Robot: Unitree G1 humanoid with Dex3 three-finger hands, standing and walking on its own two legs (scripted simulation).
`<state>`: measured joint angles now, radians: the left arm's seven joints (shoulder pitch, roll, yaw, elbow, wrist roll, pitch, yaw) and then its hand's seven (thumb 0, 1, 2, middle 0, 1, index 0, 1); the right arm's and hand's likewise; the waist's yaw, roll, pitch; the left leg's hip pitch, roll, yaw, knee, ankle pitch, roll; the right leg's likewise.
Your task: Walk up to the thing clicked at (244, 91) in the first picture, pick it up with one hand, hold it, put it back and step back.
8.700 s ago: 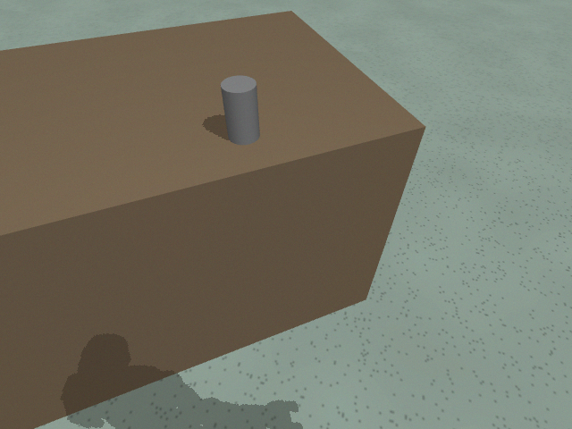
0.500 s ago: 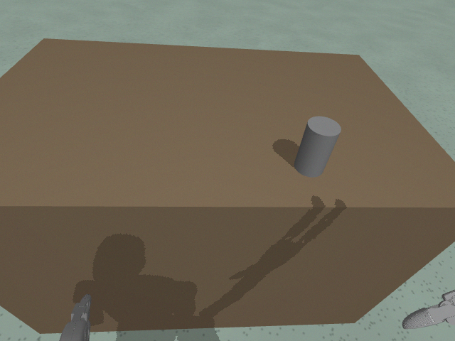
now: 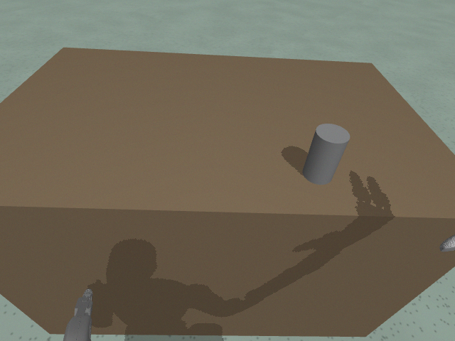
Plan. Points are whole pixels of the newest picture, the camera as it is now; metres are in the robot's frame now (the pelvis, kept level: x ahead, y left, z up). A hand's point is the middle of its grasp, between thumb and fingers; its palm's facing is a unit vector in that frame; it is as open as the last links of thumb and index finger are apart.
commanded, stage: go down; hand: right
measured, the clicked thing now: (324, 155) +0.49 -0.19 +0.08
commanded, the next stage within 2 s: none
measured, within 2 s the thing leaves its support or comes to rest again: neither
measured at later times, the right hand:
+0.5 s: hand out of the picture +0.32 -0.34 +0.19, palm faces +0.18 +0.98 -0.10, open 17.7 cm
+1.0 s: hand out of the picture +0.36 -0.36 +0.21, palm faces +0.18 +0.98 -0.01, open 17.7 cm
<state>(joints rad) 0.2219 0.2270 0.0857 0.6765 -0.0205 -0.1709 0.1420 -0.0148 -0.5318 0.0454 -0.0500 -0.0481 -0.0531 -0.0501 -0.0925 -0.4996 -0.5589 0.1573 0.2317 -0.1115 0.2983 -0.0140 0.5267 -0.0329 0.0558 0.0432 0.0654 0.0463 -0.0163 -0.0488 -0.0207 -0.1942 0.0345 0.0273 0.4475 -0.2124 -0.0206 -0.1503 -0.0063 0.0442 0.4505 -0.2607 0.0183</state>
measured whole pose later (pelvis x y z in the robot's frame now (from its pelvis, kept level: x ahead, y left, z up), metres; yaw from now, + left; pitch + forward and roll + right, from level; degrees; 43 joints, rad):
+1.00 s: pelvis +0.01 +0.00 -0.01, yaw +0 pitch +4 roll +1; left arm 0.25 0.27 -0.06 0.67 -0.01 -0.23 0.22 -0.01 -0.54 0.06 -0.05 -0.05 -0.05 -0.06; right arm -0.62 -0.81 -0.60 0.86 0.21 0.13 0.57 -0.02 0.61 -0.04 0.04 0.05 0.05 0.05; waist 0.01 -0.02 -0.08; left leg -0.35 0.02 0.03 0.52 -0.24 -0.01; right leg -0.33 -0.02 0.05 0.56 -0.31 0.02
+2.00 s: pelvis +0.01 -0.01 -0.01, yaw +1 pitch +9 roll +2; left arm 0.27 0.27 -0.08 0.57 -0.01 -0.18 0.21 -0.02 -0.54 0.06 -0.05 -0.05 -0.05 -0.06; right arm -0.80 -0.95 -0.60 1.07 0.15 0.09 0.59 -0.02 0.61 -0.04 0.05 0.05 0.05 0.05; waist 0.06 -0.02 -0.09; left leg -0.46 0.01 0.02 0.56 -0.25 -0.02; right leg -0.44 -0.03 0.04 0.64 -0.34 0.02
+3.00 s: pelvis +0.00 +0.00 -0.03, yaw +2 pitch +12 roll +2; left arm 0.27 0.24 -0.07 0.53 0.02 -0.21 0.16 -0.01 -0.53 0.05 -0.06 -0.06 -0.06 -0.06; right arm -0.76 -0.69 -0.50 1.08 0.18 -0.11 0.45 -0.01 0.53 -0.05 0.05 0.04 0.05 0.04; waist 0.11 0.02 -0.08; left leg -0.61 0.00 0.02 0.69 -0.29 -0.02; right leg -0.59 -0.03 0.04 0.76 -0.38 0.02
